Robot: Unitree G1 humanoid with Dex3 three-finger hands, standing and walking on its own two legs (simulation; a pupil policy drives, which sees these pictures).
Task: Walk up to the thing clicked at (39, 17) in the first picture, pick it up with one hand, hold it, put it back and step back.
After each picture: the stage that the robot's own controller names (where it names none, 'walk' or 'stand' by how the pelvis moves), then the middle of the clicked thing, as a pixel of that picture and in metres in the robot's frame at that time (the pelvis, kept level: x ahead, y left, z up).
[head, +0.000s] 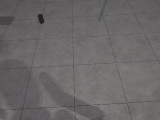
stand; (41, 18) +1.88 +0.60 -0.72
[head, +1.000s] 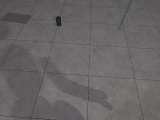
walk; (58, 21) +1.79 +0.30 -0.70
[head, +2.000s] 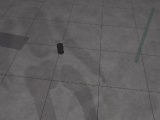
walk; (60, 48) +1.20 +0.24 -0.71
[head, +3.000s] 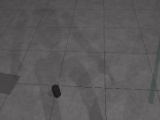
walk; (56, 91) +0.74 +0.28 -0.70
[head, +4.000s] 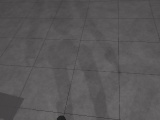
walk; out of the picture +0.45 +0.26 -0.71
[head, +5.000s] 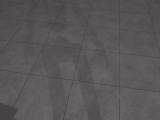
stand; out of the picture +0.36 +0.20 -0.72
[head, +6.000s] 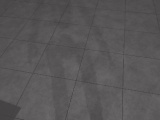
stand; out of the picture +0.35 +0.19 -0.72
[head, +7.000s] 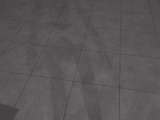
stand; out of the picture +0.35 +0.22 -0.73
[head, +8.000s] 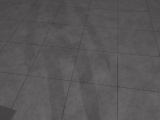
stand; out of the picture +0.34 +0.23 -0.73
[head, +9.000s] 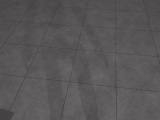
stand; out of the picture +0.32 +0.23 -0.73
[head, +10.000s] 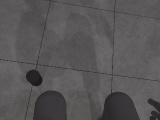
go down; (34, 78) +0.40 +0.25 -0.41
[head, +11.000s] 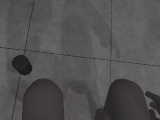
go down; (23, 65) +0.41 +0.27 -0.31
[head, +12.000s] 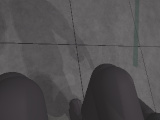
close in; out of the picture +0.39 +0.30 -0.22
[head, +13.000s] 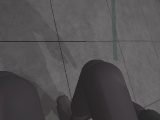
close; out of the picture +0.39 +0.31 -0.22
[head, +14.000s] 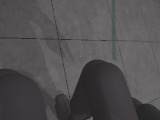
lift; out of the picture +0.37 +0.30 -0.22
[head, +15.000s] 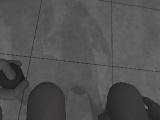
lift; (12, 80) +0.32 +0.25 -0.06
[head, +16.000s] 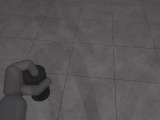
hold; (37, 84) +0.33 +0.17 +0.05
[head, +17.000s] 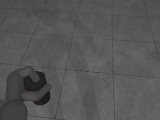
hold; (38, 89) +0.33 +0.17 +0.00
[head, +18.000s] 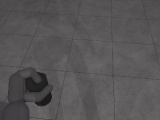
hold; (39, 90) +0.33 +0.17 +0.00
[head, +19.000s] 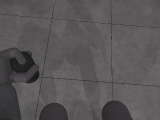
crouch; (26, 68) +0.39 +0.20 -0.07
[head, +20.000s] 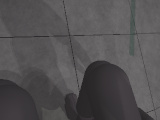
lower; out of the picture +0.40 +0.30 -0.22
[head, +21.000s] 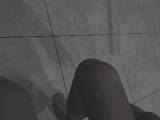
lower; out of the picture +0.40 +0.32 -0.22
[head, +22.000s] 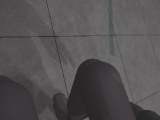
lower; out of the picture +0.40 +0.32 -0.22
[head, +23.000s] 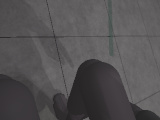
lower; out of the picture +0.39 +0.32 -0.22
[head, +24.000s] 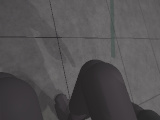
loosen; out of the picture +0.39 +0.31 -0.22
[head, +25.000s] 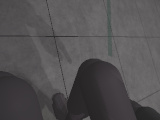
withdraw; out of the picture +0.38 +0.31 -0.22
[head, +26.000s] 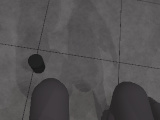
walk; (37, 64) +0.43 +0.25 -0.32
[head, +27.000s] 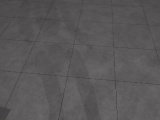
stand; out of the picture +0.35 +0.20 -0.66
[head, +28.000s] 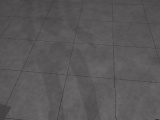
stand; out of the picture +0.36 +0.22 -0.66
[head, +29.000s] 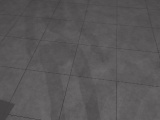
stand; out of the picture +0.37 +0.21 -0.69
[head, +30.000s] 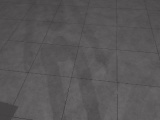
walk; out of the picture +0.38 +0.21 -0.72
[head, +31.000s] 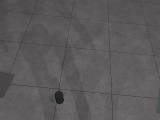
walk; (59, 97) +0.53 +0.16 -0.70
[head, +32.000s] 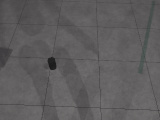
walk; (52, 63) +0.84 +0.28 -0.69
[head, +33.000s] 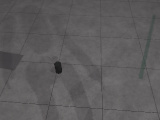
stand; (58, 67) +0.97 +0.26 -0.71
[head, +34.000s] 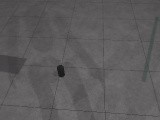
stand; (60, 71) +0.95 +0.25 -0.73
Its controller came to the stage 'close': yes
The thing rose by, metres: 0.71
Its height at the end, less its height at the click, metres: +0.00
